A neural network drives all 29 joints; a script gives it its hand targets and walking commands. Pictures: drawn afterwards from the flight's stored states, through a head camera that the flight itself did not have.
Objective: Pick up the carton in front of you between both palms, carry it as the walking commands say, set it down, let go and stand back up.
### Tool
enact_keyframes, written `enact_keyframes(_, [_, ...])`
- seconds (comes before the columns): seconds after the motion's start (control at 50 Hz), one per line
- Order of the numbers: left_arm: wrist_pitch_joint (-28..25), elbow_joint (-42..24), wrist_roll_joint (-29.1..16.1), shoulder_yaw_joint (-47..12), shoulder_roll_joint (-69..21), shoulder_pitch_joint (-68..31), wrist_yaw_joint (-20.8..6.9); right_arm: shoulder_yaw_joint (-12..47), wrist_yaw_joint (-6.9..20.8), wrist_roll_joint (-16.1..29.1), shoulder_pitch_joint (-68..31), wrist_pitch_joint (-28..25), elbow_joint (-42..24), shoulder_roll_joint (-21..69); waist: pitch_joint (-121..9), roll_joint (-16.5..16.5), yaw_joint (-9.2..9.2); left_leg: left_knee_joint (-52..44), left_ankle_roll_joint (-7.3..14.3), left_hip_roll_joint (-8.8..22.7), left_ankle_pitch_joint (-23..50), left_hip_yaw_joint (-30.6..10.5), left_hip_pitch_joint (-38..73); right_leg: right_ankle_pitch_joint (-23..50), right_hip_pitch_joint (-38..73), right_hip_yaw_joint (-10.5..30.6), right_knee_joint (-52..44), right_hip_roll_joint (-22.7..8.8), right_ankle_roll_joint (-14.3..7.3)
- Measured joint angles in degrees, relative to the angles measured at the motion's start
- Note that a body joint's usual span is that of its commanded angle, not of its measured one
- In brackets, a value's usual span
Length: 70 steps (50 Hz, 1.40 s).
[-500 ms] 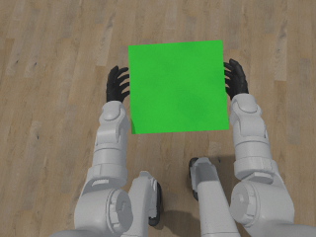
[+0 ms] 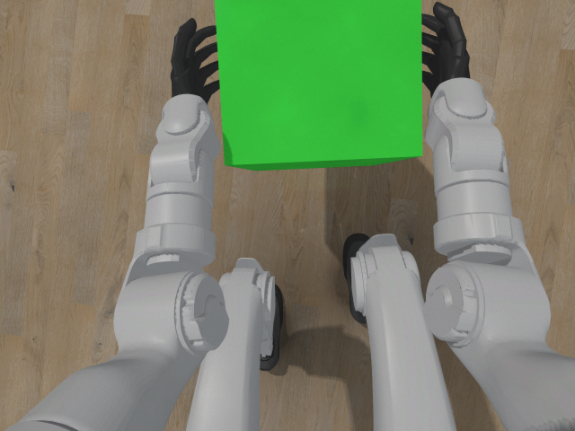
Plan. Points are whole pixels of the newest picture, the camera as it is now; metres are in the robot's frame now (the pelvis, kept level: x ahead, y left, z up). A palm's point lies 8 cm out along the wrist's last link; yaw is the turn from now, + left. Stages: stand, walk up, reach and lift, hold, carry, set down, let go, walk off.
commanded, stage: set down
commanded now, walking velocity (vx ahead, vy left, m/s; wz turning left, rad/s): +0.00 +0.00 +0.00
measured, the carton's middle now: (314, 93) +0.51 -0.07 -0.18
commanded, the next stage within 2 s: none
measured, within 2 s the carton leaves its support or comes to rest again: rests again in 1.00 s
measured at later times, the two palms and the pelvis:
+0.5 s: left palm (230, 101) +0.55 +0.07 -0.26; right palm (417, 88) +0.52 -0.23 -0.26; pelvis -0.01 +0.01 -0.10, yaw +1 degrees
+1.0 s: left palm (236, 111) +0.54 +0.07 -0.31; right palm (413, 92) +0.52 -0.23 -0.30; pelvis -0.02 +0.01 -0.13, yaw +1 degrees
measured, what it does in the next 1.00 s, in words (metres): lowers itself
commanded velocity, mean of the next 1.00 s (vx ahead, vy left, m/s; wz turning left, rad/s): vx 0.00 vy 0.00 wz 0.00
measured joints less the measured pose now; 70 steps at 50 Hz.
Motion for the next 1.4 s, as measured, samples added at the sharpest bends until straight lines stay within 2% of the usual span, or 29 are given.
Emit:
enact_keyframes(0.3, [1.2, 5.8, -1.2, -1.4, 5.5, -12.8, 0.8, -0.4, -1.1, 0.6, -11.9, 1.1, 4.6, -4.1, 8.8, 0.6, -1.40, 11.9, -0.6, -1.2, -1.6, -0.3, -10.4, -0.3, -10.3, -0.6, 10.6, -0.9, -0.4])
enact_keyframes(0.58, [0.4, 9.9, -8.3, -11.5, 10.6, -22.2, 4.9, 3.1, -0.3, 7.5, -22.1, -0.5, 11.3, -12.6, 21.1, -0.5, -3.46, 22.4, 0.2, -2.4, -4.5, 0.3, -14.8, -2.2, -14.7, -0.2, 20.0, -1.8, 0.7])
enact_keyframes(0.68, [0.6, 10.4, -9.1, -13.5, 11.0, -22.7, 5.7, 2.3, 0.2, 8.6, -22.4, -1.1, 12.5, -13.1, 21.6, -1.5, -3.62, 24.5, 0.1, -2.7, -5.5, 0.1, -15.3, -3.1, -15.2, -0.5, 21.9, -2.1, 0.6])
enact_keyframes(0.86, [0.2, 13.6, -9.3, -14.1, 11.2, -23.0, 4.6, 1.3, 1.7, 7.5, -22.8, -2.1, 16.6, -13.9, 21.4, -1.1, -3.73, 25.9, 0.3, -3.6, -4.8, 0.3, -16.5, -2.9, -15.9, -0.1, 23.2, -2.7, 1.0])
enact_keyframes(1.0, [-0.3, 16.1, -9.3, -15.0, 11.8, -25.0, 3.9, 2.3, 2.1, 8.4, -24.5, -3.2, 19.7, -15.6, 24.4, -1.3, -3.88, 26.7, 0.0, -4.0, -4.1, 0.0, -16.2, -2.3, -15.2, -0.5, 23.9, -3.2, 0.7])
enact_keyframes(1.1, [-0.6, 16.7, -9.0, -14.7, 11.7, -26.5, 2.4, 2.5, 2.8, 9.3, -25.4, -4.2, 21.4, -17.2, 26.3, -1.8, -3.48, 27.5, -0.5, -4.1, -3.9, -0.4, -15.8, -2.0, -14.9, -0.8, 24.6, -3.3, 0.2])
enact_keyframes(1.4, [-1.8, 17.2, -3.9, -9.5, 11.4, -28.5, -2.7, 1.3, 5.5, 9.1, -28.0, -5.8, 25.0, -18.9, 30.8, -2.6, -2.75, 29.7, -0.9, -3.7, -4.4, -1.1, -13.7, -1.6, -13.0, -1.8, 26.1, -3.0, -0.4])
